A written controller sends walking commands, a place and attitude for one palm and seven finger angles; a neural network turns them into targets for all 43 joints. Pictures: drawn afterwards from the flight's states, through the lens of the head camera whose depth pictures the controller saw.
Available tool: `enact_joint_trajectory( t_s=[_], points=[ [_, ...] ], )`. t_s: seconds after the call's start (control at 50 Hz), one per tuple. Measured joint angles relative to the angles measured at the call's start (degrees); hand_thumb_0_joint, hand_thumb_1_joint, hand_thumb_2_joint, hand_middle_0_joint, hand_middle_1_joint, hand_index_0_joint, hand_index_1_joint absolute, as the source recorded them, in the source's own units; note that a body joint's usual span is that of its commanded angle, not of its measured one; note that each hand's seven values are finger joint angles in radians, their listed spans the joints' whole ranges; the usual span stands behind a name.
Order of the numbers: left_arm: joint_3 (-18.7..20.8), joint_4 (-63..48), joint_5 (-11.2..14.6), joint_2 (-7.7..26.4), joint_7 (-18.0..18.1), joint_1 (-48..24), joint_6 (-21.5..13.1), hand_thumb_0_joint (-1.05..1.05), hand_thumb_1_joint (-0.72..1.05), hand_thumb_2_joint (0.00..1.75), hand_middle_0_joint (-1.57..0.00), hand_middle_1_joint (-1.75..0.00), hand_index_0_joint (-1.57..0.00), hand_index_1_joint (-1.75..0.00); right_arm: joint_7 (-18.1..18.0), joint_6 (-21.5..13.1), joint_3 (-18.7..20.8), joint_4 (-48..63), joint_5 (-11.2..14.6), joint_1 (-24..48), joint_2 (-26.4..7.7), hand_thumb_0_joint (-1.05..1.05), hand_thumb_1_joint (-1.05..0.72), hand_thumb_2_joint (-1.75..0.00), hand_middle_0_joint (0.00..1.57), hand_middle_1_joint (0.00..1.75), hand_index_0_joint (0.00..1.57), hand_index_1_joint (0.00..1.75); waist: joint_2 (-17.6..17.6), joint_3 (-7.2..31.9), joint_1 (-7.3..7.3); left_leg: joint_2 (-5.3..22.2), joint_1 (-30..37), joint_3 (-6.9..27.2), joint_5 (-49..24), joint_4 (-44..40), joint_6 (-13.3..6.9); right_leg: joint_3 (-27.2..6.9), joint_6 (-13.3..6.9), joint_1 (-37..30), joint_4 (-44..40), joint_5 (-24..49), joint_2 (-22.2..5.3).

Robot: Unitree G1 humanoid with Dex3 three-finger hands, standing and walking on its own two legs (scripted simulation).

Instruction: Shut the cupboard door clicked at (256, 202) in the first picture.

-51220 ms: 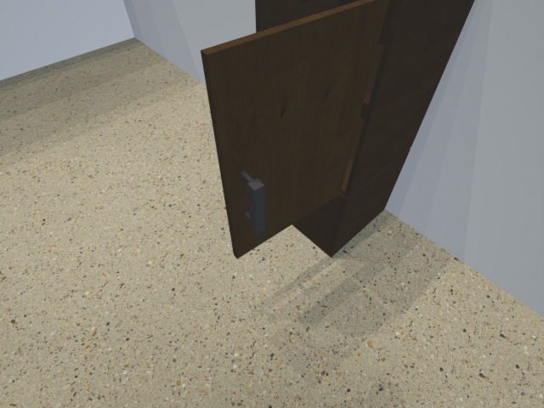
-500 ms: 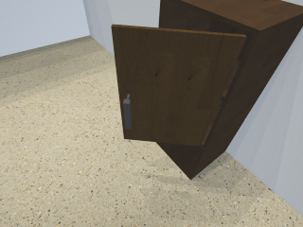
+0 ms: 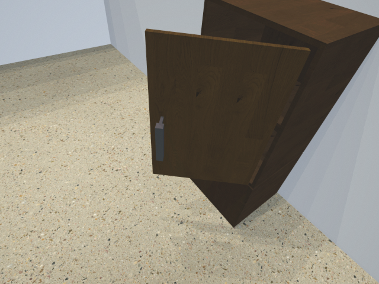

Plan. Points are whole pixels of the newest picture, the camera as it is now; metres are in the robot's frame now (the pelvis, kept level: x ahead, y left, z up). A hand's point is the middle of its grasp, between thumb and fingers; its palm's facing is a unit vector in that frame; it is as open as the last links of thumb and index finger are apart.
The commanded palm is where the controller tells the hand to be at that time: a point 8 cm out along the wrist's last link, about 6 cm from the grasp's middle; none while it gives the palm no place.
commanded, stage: shuffle to correct the standing spot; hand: left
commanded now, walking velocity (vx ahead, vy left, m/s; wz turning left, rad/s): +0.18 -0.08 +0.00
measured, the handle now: (160, 138) +0.59 +0.14 -0.09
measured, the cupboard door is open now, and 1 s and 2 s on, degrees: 48 48 48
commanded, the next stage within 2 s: come to a stop and stand still in 0.66 s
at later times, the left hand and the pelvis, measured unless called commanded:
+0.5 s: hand (146, 272) +0.19 +0.11 -0.15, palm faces -0.10 -0.98 -0.17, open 7.4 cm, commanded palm none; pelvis +0.05 -0.05 +0.00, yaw -2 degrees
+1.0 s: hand (150, 277) +0.18 +0.10 -0.17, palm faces +0.01 -0.98 -0.20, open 7.3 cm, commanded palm none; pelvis +0.16 -0.08 +0.00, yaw -2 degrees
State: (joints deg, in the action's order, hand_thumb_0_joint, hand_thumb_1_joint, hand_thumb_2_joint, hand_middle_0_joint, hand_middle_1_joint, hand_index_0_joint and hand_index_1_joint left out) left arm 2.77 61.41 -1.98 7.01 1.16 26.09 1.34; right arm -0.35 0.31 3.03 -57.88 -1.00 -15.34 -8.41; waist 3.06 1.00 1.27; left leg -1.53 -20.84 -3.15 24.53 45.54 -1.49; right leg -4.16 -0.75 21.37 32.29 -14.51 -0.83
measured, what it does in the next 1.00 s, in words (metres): walks ahead: right foot, then left foot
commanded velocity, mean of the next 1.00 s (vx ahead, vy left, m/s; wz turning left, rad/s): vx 0.09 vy -0.04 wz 0.00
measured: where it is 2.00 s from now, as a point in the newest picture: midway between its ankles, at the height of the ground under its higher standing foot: outside the picture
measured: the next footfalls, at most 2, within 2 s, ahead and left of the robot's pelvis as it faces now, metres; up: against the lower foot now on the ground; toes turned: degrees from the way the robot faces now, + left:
right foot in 0.48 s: +0.10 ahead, -0.18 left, +0.00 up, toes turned -7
left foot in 0.76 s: +0.20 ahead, +0.04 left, +0.00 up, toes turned +5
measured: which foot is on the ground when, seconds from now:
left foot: down 0.00-0.48, up 0.50-0.74, down 0.76-1.00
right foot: down 0.00-0.02, up 0.04-0.46, down 0.48-0.76, up 0.78-0.96, down 0.98-1.00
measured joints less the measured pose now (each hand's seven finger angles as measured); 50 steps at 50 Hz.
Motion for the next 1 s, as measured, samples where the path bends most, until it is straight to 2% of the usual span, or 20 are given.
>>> enact_joint_trajectory(
  t_s=[0.02, 0.06, 0.14, 0.2, 0.32, 0.42, 0.46, 0.48, 0.5, 0.54, 0.6, 0.66, 0.74, 0.76, 0.82, 0.86, 0.88, 0.94, 0.98, 1.0],
  points=[
    [-0.2, -0.1, 0.1, -0.2, -0.2, 0.0, 0.1, 0.00, 0.91, 0.90, -0.20, -0.29, -0.20, -0.30, -0.1, -1.1, -0.3, 1.0, 0.0, -0.6, -0.2, 0.01, -0.91, -0.89, 0.20, 0.30, 0.20, 0.30, -0.5, 0.2, -0.17, 0.7, 3.4, 0.8, 1.6, -7.1, -0.1, 0.4, -0.4, 1.5, 2.6, -2.8, 0.4],
    [0.1, -0.2, 0.5, 0.1, -1.0, -1.7, 0.5, 0.01, 0.91, 0.90, -0.20, -0.29, -0.20, -0.30, -0.9, -2.3, -0.5, 1.2, -0.5, -0.8, 0.5, 0.00, -0.91, -0.89, 0.20, 0.30, 0.20, 0.30, 0.2, -0.9, -0.98, 0.3, 3.5, 0.2, -4.4, -9.0, -1.3, 0.7, -0.7, 5.4, 12.1, -7.7, -0.1],
    [0.9, -1.3, -0.2, 2.2, -1.7, -5.8, 0.2, 0.01, 0.91, 0.90, -0.20, -0.29, -0.20, -0.30, -1.0, -2.3, -1.7, -1.1, -0.6, -4.1, 2.7, 0.00, -0.91, -0.89, 0.20, 0.30, 0.20, 0.30, 1.4, -0.5, -0.82, 0.1, 5.9, -0.6, -8.5, -13.8, -2.3, 2.7, -0.6, 11.3, 29.8, -2.1, -0.8],
    [1.1, -2.9, -0.1, 3.2, -1.9, -8.4, -0.8, 0.01, 0.91, 0.90, -0.20, -0.29, -0.20, -0.30, -1.1, -2.9, -2.4, -2.9, -0.4, -6.8, 3.9, 0.00, -0.91, -0.89, 0.20, 0.30, 0.20, 0.30, 0.8, 0.3, -1.04, 0.6, 8.1, 0.0, -11.4, -19.8, -1.9, 4.4, -0.1, 12.4, 33.0, 1.5, -1.6],
    [1.0, -4.5, 0.1, 4.4, -2.1, -13.4, -0.9, 0.01, 0.91, 0.90, -0.20, -0.29, -0.19, -0.30, -1.2, -3.8, -2.8, -4.4, -0.9, -10.3, 5.0, 0.00, -0.91, -0.89, 0.20, 0.30, 0.20, 0.30, -0.5, -0.2, -3.70, 1.8, 10.3, 0.0, -13.8, -25.9, -0.9, 6.1, 0.5, 9.8, 24.1, -0.2, -3.2],
    [0.4, -5.3, 0.4, 4.1, -2.3, -18.2, -0.9, 0.01, 0.91, 0.90, -0.19, -0.29, -0.19, -0.30, -1.0, -3.1, -2.5, -5.3, -1.4, -12.1, 4.3, 0.00, -0.91, -0.89, 0.20, 0.30, 0.20, 0.30, -1.7, -1.8, -6.33, 3.1, 10.2, -0.2, -12.4, -25.1, 0.8, 7.5, 0.1, 3.7, 8.5, -4.9, -2.9],
    [0.1, -5.8, 0.7, 3.7, -2.3, -19.7, -1.7, 0.01, 0.91, 0.90, -0.19, -0.29, -0.19, -0.30, -0.9, -2.6, -2.3, -5.9, -1.2, -13.0, 4.0, 0.00, -0.91, -0.89, 0.20, 0.30, 0.20, 0.30, -2.0, -2.2, -6.74, 3.5, 9.2, 0.1, -10.2, -21.7, 1.9, 8.1, -0.4, -1.3, -0.4, -2.7, -2.3],
    [-0.1, -6.2, 0.8, 3.6, -2.2, -20.1, -2.5, 0.01, 0.91, 0.90, -0.20, -0.29, -0.20, -0.30, -0.8, -2.5, -2.3, -6.2, -0.9, -13.8, 4.0, 0.00, -0.91, -0.89, 0.20, 0.30, 0.20, 0.30, -1.4, -2.2, -6.50, 3.2, 8.0, 0.1, -8.0, -18.3, 1.9, 7.8, -0.6, -3.5, -4.0, 0.3, -2.6],
    [-0.2, -6.3, 0.8, 3.0, -1.9, -20.7, -3.2, 0.01, 0.91, 0.90, -0.20, -0.29, -0.20, -0.30, -0.7, -1.9, -2.3, -6.7, -0.6, -13.6, 3.6, 0.00, -0.91, -0.89, 0.20, 0.30, 0.20, 0.30, -2.1, -2.8, -6.11, 3.8, 6.1, 0.3, -3.3, -12.7, 1.7, 8.1, -0.1, -3.6, -3.4, 2.4, -2.2],
    [-0.8, -6.3, 1.0, 1.4, -1.5, -20.6, -3.8, 0.00, 0.91, 0.90, -0.20, -0.29, -0.20, -0.30, -0.4, -0.4, -1.8, -7.4, -0.4, -12.2, 2.4, 0.01, -0.91, -0.89, 0.20, 0.30, 0.20, 0.30, -3.4, -3.7, -5.89, 4.5, 1.0, 0.9, 3.0, 0.7, 1.0, 9.5, -0.1, -4.7, -1.6, 0.4, -1.3],
    [0.0, -6.4, 1.7, -0.3, -0.4, -18.2, -4.5, -0.01, 0.92, 0.90, -0.20, -0.29, -0.20, -0.30, 0.2, 0.6, -0.7, -6.5, -0.5, -9.5, 0.9, 0.01, -0.91, -0.89, 0.20, 0.30, 0.20, 0.30, -3.6, -3.5, -5.25, 5.2, -5.3, -0.1, 0.9, 11.4, 1.0, 10.5, -0.5, -7.8, -4.3, -0.9, -0.6],
    [0.9, -6.7, 1.2, 1.0, 0.4, -16.7, -5.1, -0.05, 0.96, 0.90, -0.20, -0.30, -0.20, -0.30, 0.4, 0.2, 0.0, -4.1, -0.6, -6.5, 0.2, 0.01, -0.91, -0.89, 0.20, 0.30, 0.20, 0.30, -2.9, -3.0, -4.22, 5.6, -7.1, -1.8, -3.2, 7.4, 1.5, 10.9, -0.5, -10.0, -6.8, -0.6, -0.2],
    [0.4, -4.9, 0.9, 2.9, -0.3, -13.9, -3.7, -0.05, 0.95, 0.90, -0.20, -0.30, -0.20, -0.30, 0.3, -1.7, 0.0, -0.8, -0.7, -2.2, -0.6, 0.01, -0.91, -0.89, 0.20, 0.30, 0.19, 0.30, -2.1, -2.8, -2.92, 4.7, -1.4, -3.4, -9.4, -8.7, 2.1, 10.0, -0.1, -10.9, -4.0, -3.8, 0.2],
    [0.2, -4.6, 0.9, 3.0, -0.6, -12.8, -3.2, -0.04, 0.95, 0.90, -0.20, -0.30, -0.20, -0.30, 0.3, -2.4, -0.2, 0.1, -0.7, -1.6, -1.1, 0.01, -0.91, -0.89, 0.20, 0.30, 0.19, 0.30, -2.8, -2.5, -2.65, 4.9, 0.4, -2.9, -10.3, -12.2, 1.5, 9.8, -0.1, -10.2, -1.6, -5.6, 0.7],
    [0.2, -2.7, 0.8, 4.1, -1.1, -11.3, -1.3, -0.03, 0.94, 0.90, -0.20, -0.29, -0.20, -0.30, -0.2, -3.3, -0.8, 1.3, -1.2, 0.9, -0.3, 0.00, -0.91, -0.89, 0.20, 0.30, 0.19, 0.30, -0.8, -2.6, -2.58, 3.9, 0.8, -4.2, -8.3, -10.0, -0.6, 8.3, -0.9, -4.2, 14.5, -13.4, -0.3],
    [0.1, -1.9, 0.8, 4.3, -1.2, -11.4, -0.6, -0.01, 0.93, 0.90, -0.20, -0.29, -0.20, -0.30, -0.7, -3.6, -1.4, 1.6, -1.2, 1.7, 0.3, 0.00, -0.91, -0.89, 0.20, 0.30, 0.19, 0.30, -0.2, -3.0, -2.36, 3.4, 2.5, -4.5, -8.6, -12.2, -0.6, 7.5, -0.7, 0.1, 23.1, -13.0, -0.8],
    [0.0, -1.7, 0.9, 4.1, -1.1, -11.7, -0.5, -0.01, 0.93, 0.90, -0.20, -0.29, -0.20, -0.30, -1.2, -3.6, -1.5, 1.4, -1.1, 2.0, 0.4, 0.00, -0.92, -0.89, 0.20, 0.30, 0.20, 0.30, -0.2, -3.3, -2.08, 3.1, 3.5, -4.5, -9.3, -13.8, -0.2, 7.3, -0.3, 1.3, 23.8, -11.9, -1.3],
    [-0.7, -2.1, 1.0, 3.0, -0.5, -12.4, -0.6, 0.00, 0.92, 0.90, -0.20, -0.29, -0.20, -0.30, -1.9, -2.8, -1.9, 0.2, -0.7, 3.0, -0.4, 0.00, -0.94, -0.89, 0.20, 0.30, 0.20, 0.30, -1.1, -4.4, -1.01, 3.0, 6.0, -3.9, -10.3, -17.0, 0.2, 7.6, 0.8, 0.2, 13.8, -6.9, -2.3],
    [-1.2, -2.7, 0.9, 3.1, -0.2, -11.9, -1.1, 0.00, 0.93, 0.90, -0.20, -0.29, -0.20, -0.30, -1.7, -1.8, -1.9, -0.5, -0.2, 3.6, -0.5, 0.00, -0.94, -0.89, 0.20, 0.30, 0.20, 0.30, -1.0, -4.7, -0.34, 2.8, 6.6, -3.8, -9.3, -16.1, 0.9, 7.2, 1.3, -2.6, 3.9, 1.3, -3.1],
    [-1.4, -2.7, 0.8, 3.2, -0.1, -11.5, -1.4, 0.00, 0.93, 0.90, -0.20, -0.29, -0.20, -0.30, -1.6, -1.2, -1.8, -0.8, 0.1, 3.9, -0.5, 0.00, -0.94, -0.89, 0.20, 0.30, 0.20, 0.30, -0.8, -4.6, -0.06, 2.7, 6.5, -3.9, -8.5, -15.2, 1.4, 7.0, 1.2, -3.7, 2.4, 0.8, -3.2]
  ],
)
